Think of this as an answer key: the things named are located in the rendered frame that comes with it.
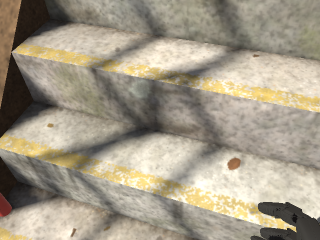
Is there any robot right hand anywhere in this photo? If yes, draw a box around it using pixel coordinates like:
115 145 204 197
250 202 320 240

